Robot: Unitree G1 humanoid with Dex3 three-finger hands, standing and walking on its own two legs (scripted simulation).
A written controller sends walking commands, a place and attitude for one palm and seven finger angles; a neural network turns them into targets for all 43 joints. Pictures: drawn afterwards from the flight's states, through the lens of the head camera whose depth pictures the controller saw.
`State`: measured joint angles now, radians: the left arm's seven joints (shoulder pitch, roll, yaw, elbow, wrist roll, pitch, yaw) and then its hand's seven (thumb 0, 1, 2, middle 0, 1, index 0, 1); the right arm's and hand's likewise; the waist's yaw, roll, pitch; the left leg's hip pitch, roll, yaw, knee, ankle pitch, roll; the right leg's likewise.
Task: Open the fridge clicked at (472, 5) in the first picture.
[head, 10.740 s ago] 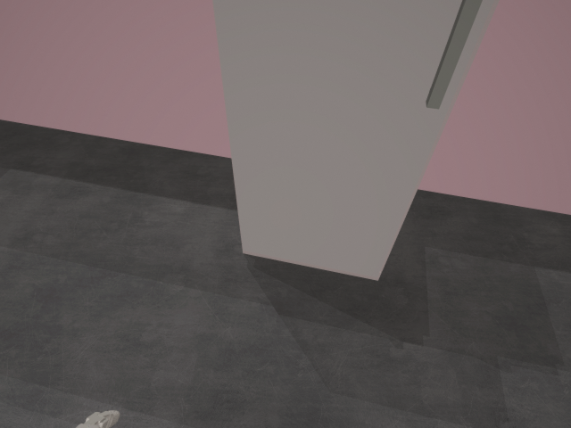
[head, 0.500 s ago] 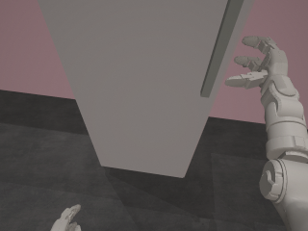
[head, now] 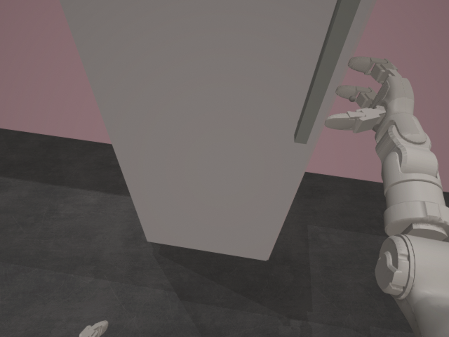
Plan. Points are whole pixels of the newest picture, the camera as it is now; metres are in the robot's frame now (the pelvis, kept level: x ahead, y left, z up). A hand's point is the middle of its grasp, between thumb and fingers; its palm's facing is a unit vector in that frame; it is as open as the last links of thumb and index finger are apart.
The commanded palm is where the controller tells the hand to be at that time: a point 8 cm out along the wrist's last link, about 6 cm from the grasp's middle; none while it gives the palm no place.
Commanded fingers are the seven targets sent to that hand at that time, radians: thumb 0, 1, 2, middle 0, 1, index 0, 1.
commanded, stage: feel for the door with the fingertips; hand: right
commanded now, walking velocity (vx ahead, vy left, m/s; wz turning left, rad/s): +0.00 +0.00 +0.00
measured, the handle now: (325, 57) +0.53 -0.11 +0.26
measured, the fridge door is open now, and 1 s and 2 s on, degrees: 0 0 0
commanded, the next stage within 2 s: slide the fingers in behind the handle in 0.36 s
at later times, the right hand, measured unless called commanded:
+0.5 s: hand (340, 92) +0.48 -0.14 +0.22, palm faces +0.08 +1.00 +0.03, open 13.8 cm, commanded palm +0.46 -0.20 +0.22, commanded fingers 0.00 0.50 -0.30 0.30 1.20 0.30 1.20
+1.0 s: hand (343, 99) +0.46 -0.14 +0.22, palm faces +0.06 +1.00 +0.02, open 14.0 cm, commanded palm +0.44 -0.19 +0.22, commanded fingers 0.00 0.50 -0.30 0.30 1.20 0.30 1.20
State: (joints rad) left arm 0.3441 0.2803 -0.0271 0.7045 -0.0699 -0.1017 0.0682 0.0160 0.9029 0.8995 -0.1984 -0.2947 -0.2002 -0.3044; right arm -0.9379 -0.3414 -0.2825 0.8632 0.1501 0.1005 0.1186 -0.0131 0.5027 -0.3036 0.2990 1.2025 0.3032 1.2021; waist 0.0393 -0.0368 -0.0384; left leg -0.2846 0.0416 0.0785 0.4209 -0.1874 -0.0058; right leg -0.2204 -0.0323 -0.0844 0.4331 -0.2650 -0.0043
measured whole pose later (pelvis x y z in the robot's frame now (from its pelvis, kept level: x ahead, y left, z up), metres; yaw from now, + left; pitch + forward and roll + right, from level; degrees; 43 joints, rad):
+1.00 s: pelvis -0.01 +0.00 +0.00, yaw +0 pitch +3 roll +0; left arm 0.31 0.27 -0.03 0.69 -0.06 -0.11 0.06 0.01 0.90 0.90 -0.20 -0.29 -0.20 -0.30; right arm -0.98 -0.32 -0.27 0.93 0.13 0.08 0.06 -0.01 0.50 -0.30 0.30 1.20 0.30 1.20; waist 0.04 -0.03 -0.04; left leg -0.30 0.04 0.08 0.43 -0.18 0.00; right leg -0.24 -0.03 -0.08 0.45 -0.26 0.00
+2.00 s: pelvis -0.01 +0.01 +0.00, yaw +0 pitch +3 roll +0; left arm 0.31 0.25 -0.03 0.72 -0.04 -0.11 0.05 0.01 0.90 0.90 -0.20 -0.29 -0.20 -0.30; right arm -1.05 -0.20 -0.21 0.95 0.11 0.07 -0.05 -0.01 0.50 -0.30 0.28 1.20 0.28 1.20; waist 0.04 -0.04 -0.04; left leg -0.31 0.04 0.08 0.45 -0.19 0.00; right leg -0.24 -0.03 -0.07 0.44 -0.26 0.01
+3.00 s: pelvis +0.00 +0.00 +0.00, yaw +0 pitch +4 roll +0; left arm 0.35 0.26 -0.02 0.73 -0.04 -0.11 0.05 0.01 0.90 0.90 -0.20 -0.29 -0.20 -0.30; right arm -1.05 -0.22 -0.23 0.96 0.10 0.05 -0.05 0.00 -0.55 -0.75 0.41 1.35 0.41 1.35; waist 0.05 -0.04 -0.04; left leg -0.32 0.04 0.07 0.44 -0.19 0.00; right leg -0.25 -0.04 -0.09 0.44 -0.27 0.00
